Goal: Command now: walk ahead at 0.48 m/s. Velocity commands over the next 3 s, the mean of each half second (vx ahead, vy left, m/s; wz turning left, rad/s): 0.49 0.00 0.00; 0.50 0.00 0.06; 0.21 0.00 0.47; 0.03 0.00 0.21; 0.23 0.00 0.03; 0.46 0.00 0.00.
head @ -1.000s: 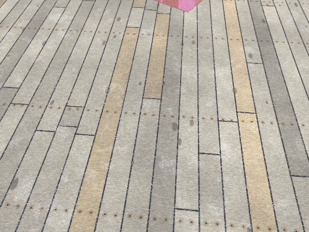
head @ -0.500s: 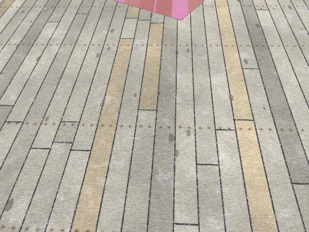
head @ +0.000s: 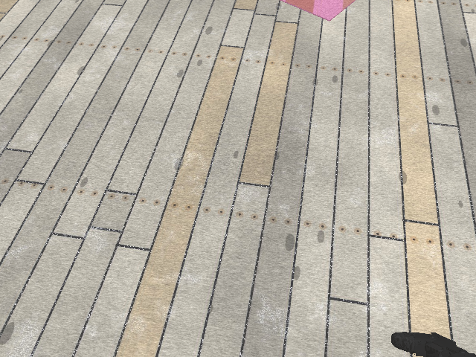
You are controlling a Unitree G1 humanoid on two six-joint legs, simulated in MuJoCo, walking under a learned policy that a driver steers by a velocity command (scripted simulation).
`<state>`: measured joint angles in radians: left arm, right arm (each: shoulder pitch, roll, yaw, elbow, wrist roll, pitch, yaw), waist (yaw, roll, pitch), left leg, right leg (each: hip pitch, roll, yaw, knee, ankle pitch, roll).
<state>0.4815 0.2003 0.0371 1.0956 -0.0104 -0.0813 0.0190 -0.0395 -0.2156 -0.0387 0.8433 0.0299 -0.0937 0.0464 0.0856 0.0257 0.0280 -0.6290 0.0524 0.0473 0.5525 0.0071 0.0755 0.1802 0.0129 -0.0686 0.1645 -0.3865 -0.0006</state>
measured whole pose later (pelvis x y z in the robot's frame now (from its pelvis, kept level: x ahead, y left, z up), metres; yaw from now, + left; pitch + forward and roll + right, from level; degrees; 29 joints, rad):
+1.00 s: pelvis +0.58 -0.04 +0.02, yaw +2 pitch +2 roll -2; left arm 0.35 0.23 0.06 0.99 0.01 -0.10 0.00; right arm 0.10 -0.25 -0.07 0.90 0.02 -0.07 0.01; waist 0.05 0.04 0.00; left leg -0.71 0.12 -0.03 0.71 0.08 0.03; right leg 0.01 0.06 -0.11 0.17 -0.21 -0.05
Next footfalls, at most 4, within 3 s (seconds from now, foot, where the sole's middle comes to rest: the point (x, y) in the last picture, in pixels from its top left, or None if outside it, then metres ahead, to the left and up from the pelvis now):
0.04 left None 0.23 0.12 -0.76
0.60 right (316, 328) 0.54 -0.12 -0.76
1.16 left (242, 229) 0.85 0.11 -0.76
1.66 right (303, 211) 0.93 -0.09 -0.76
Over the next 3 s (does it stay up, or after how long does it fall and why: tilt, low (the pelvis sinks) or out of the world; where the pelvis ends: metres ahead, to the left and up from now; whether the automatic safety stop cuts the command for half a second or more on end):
stays up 1.12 0.17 0.01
